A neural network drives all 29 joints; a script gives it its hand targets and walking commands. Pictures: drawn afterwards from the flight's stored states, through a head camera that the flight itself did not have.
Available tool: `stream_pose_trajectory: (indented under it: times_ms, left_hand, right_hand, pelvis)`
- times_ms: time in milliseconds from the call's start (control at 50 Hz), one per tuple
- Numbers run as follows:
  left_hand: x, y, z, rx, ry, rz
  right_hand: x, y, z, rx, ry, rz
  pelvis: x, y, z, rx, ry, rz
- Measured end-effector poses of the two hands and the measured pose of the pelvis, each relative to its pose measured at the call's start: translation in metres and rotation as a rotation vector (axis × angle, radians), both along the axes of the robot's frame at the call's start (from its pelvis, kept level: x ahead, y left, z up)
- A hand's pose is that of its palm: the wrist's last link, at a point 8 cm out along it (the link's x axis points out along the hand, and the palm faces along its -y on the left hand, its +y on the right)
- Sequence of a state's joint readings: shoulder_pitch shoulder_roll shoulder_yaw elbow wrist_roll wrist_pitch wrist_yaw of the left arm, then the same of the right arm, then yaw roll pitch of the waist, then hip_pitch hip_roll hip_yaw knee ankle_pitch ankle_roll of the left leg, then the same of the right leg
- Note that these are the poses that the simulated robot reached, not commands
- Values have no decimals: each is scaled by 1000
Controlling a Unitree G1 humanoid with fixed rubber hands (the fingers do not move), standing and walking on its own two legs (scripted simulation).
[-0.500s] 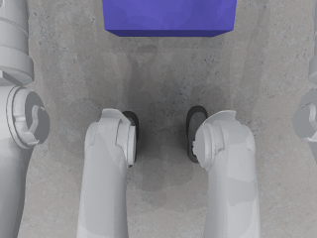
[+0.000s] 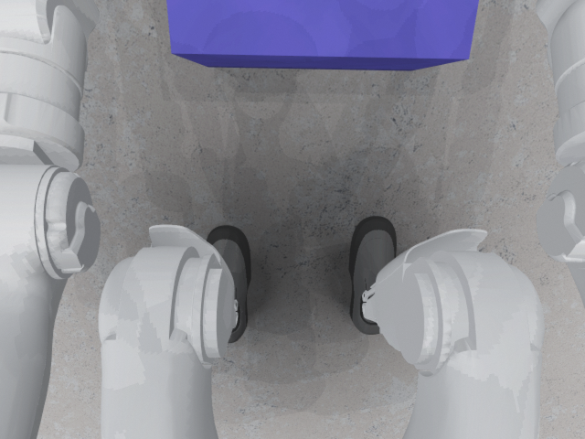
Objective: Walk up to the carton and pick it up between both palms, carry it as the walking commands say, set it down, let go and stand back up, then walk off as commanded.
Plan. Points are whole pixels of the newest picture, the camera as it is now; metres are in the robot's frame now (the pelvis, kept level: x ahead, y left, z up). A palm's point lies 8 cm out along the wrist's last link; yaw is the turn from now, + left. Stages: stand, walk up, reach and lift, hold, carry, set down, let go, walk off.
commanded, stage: reach and lift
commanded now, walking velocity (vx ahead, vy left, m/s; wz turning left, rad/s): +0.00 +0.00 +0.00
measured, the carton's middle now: out of the picture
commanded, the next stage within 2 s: none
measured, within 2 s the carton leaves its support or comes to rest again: leaves its support in 1.74 s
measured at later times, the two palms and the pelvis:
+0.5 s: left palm out of the picture +0.56 +0.20 -0.20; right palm out of the picture +0.57 -0.22 -0.19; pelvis +0.00 -0.01 -0.02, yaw +1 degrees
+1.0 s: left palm out of the picture +0.56 +0.17 -0.21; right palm out of the picture +0.56 -0.20 -0.20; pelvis +0.00 -0.01 -0.01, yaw +1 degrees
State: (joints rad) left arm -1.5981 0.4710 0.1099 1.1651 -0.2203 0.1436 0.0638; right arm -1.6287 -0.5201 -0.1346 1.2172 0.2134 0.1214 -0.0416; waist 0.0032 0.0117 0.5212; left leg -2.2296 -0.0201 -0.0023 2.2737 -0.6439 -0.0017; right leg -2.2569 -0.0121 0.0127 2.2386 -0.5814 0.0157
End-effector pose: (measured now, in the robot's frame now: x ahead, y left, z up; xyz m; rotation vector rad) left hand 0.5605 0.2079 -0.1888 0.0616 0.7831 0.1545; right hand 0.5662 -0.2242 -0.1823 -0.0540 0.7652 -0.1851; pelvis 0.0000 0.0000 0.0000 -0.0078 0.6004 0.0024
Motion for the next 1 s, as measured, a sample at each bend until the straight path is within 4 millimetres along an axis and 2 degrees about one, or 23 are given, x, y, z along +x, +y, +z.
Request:
stream_pose_trajectory:
  times_ms: [120,200,320,500,680,760,1000]
  left_hand:
    - [-2,1,-18,1,3,2]
    - [-4,1,-24,1,-2,0]
    - [-5,0,-21,0,-4,7]
    - [1,-8,-11,-17,-16,1]
    - [-2,-24,-18,-36,3,-24]
    - [-2,-34,-18,-41,5,-38]
    - [-1,-34,-17,-19,8,-35]
  right_hand:
    - [-6,-2,-22,-7,22,3]
    - [-9,-3,-30,-3,22,-2]
    - [-7,-1,-24,1,7,-4]
    - [0,6,-11,10,-5,3]
    - [-8,16,-18,11,26,23]
    - [-5,25,-19,16,13,32]
    - [-3,26,-17,-8,17,47]
  pelvis:
    - [6,-3,-11,-2,1,8]
    - [6,-4,-18,0,-6,12]
    - [2,-6,-23,5,-23,15]
    - [-4,-7,-19,6,-19,15]
    - [-5,-6,-14,2,-7,15]
    - [-4,-6,-13,0,-5,15]
    - [-3,-8,-8,3,6,18]
